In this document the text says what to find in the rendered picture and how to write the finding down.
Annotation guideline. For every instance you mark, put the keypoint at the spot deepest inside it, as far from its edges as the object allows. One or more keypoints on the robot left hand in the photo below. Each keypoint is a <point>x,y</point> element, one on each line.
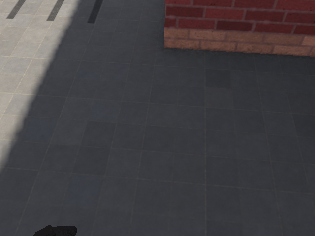
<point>64,230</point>

